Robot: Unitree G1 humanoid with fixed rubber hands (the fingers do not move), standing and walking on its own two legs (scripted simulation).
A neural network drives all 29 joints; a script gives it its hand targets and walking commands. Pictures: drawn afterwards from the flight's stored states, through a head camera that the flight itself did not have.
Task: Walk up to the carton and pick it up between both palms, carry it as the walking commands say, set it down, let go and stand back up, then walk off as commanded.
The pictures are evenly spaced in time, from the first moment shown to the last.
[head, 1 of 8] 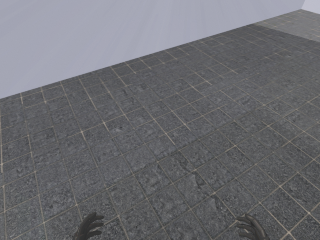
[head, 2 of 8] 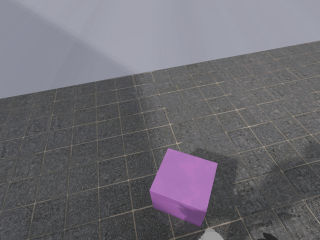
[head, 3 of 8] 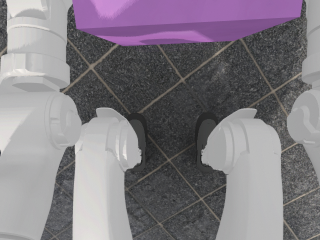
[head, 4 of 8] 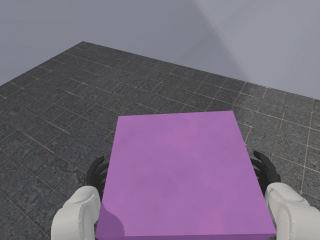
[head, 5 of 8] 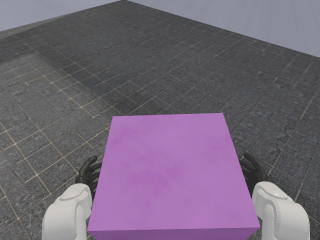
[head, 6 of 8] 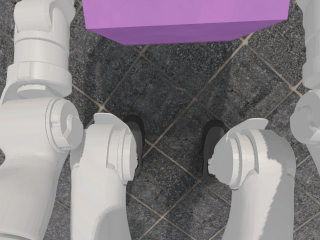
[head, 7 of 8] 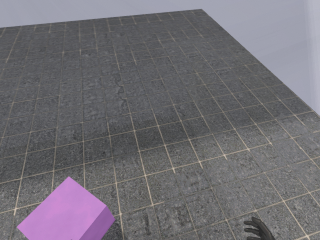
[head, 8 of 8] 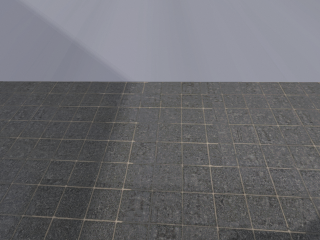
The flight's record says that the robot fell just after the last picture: no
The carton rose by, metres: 0.64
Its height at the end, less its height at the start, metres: +0.00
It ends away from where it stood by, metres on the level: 0.70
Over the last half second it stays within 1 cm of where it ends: yes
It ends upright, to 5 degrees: yes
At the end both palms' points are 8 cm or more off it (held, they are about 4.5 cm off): yes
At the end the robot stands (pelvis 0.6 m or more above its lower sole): yes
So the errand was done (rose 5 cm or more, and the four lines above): yes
